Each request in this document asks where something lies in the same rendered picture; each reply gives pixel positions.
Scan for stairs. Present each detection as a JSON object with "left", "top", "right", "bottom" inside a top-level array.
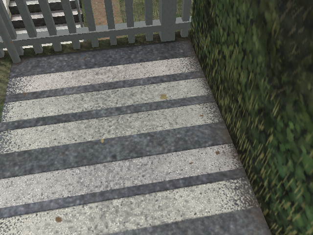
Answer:
[{"left": 8, "top": 0, "right": 85, "bottom": 49}]

